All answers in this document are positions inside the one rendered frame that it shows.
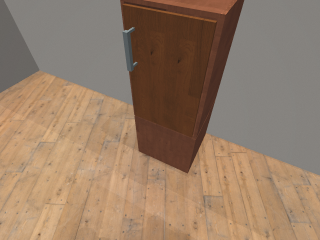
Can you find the cupboard door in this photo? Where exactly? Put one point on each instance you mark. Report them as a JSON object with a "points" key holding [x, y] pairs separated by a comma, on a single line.
{"points": [[172, 52]]}

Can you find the handle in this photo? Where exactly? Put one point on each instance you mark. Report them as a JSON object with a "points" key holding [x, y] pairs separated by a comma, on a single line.
{"points": [[128, 49]]}

